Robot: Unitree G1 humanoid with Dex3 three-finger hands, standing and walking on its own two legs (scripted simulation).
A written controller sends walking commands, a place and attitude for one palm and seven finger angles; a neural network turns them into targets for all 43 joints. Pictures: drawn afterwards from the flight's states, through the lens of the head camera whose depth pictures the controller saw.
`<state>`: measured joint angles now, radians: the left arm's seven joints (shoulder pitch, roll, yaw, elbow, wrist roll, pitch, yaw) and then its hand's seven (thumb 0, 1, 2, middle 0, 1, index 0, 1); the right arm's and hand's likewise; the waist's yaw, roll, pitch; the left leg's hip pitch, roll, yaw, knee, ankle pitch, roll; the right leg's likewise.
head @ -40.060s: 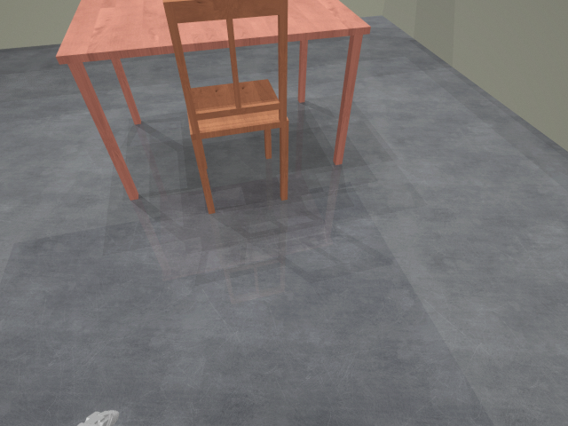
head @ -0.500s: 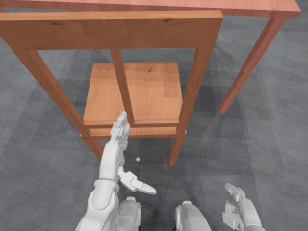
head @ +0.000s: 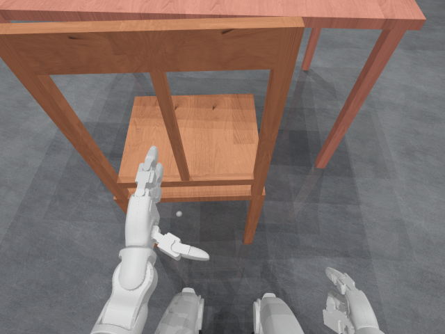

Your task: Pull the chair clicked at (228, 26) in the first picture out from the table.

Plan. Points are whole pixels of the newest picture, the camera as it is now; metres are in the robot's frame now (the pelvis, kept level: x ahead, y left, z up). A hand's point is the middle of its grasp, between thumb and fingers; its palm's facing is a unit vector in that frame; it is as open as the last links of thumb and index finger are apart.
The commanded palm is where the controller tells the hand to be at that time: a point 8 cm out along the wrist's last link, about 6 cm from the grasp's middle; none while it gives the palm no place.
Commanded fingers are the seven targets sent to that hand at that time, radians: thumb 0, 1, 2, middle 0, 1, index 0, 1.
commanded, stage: aim the fingers beside a spindle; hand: left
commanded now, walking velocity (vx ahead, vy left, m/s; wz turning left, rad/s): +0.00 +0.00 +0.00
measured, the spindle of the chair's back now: (174, 137) +0.46 +0.11 +0.05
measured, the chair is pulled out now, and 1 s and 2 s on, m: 0.21 0.21 0.21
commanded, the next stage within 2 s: push the fingers through the gap in 0.94 s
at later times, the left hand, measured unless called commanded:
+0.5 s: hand (178, 221) +0.31 +0.09 +0.01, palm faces -0.03 -1.00 +0.00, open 16.9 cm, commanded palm +0.29 +0.15 +0.03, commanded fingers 0.00 -0.50 0.30 -0.06 -0.08 -0.06 -0.08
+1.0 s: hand (158, 209) +0.32 +0.12 +0.05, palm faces +0.07 -1.00 -0.03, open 17.0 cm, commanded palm +0.29 +0.14 +0.02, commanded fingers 0.00 -0.50 0.30 -0.06 -0.08 -0.06 -0.08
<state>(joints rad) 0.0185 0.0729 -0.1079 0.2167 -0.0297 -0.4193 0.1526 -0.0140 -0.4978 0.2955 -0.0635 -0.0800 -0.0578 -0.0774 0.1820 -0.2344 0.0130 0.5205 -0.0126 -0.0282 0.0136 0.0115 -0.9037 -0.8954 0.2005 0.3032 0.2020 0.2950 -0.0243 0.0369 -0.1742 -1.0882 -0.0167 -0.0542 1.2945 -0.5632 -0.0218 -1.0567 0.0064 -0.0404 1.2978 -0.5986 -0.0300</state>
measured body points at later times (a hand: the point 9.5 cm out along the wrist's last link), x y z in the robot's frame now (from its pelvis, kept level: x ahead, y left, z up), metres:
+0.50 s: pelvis +0.00 +0.01 +0.00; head +0.11 +0.01 +0.43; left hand +0.30 +0.14 +0.02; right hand +0.17 -0.23 -0.10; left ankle +0.03 +0.13 -0.62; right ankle +0.01 -0.10 -0.62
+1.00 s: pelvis +0.00 +0.02 +0.00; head +0.09 +0.01 +0.44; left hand +0.31 +0.17 +0.05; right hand +0.18 -0.21 -0.10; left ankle +0.03 +0.13 -0.62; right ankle +0.01 -0.10 -0.62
